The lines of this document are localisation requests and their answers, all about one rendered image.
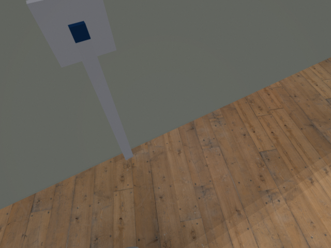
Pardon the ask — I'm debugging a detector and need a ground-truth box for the panel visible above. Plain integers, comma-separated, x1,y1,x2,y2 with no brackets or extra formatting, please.
26,0,133,160

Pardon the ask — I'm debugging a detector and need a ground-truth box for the button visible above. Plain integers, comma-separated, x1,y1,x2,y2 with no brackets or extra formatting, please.
68,21,91,43

